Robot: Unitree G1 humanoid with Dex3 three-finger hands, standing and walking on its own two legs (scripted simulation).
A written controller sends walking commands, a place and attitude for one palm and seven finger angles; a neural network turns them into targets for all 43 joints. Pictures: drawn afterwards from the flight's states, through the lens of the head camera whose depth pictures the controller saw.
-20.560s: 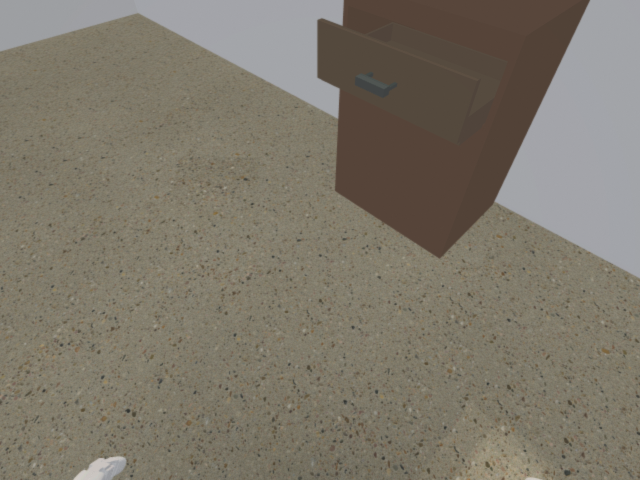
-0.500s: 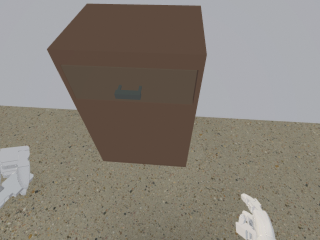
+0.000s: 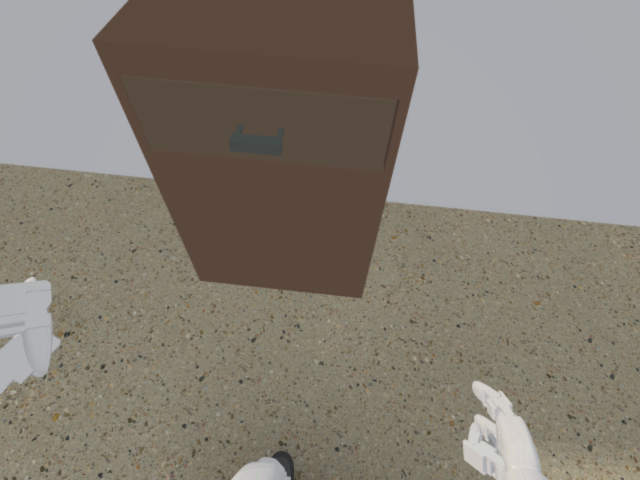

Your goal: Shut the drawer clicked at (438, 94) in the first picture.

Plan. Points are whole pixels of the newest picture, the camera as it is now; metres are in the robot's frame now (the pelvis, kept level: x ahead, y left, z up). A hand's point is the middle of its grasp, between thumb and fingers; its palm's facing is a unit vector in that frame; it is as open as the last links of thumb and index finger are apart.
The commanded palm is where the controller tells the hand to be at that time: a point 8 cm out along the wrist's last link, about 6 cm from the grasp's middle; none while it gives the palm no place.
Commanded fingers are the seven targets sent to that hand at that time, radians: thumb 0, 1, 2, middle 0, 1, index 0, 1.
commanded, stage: step back with the hand held close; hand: left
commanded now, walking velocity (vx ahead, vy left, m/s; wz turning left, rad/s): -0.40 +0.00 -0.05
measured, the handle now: (258, 137) +0.73 +0.18 -0.06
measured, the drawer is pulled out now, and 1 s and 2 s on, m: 0.00 0.00 0.00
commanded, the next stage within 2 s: stop stepping back and stand still in 0.46 s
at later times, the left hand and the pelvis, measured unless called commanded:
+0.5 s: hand out of the picture +0.09 +0.22 +0.18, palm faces +0.28 -0.85 -0.45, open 3.3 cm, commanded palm +0.03 +0.27 +0.18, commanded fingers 0.00 0.90 0.90 -1.40 -1.60 -1.40 -1.60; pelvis -0.11 +0.00 +0.00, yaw -3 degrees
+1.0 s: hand out of the picture -0.01 +0.24 +0.18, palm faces +0.40 -0.83 -0.39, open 3.3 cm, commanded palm -0.08 +0.28 +0.18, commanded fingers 0.00 0.90 0.90 -1.40 -1.60 -1.40 -1.60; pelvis -0.22 +0.01 -0.01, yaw -3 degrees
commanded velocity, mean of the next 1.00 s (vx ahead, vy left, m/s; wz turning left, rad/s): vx -0.10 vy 0.00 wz -0.02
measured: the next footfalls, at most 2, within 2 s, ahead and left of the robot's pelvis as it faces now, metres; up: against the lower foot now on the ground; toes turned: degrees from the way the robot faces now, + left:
right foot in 0.46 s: -0.16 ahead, -0.09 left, +0.00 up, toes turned -5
left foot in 0.60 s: +0.00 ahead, +0.09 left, +0.00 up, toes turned -3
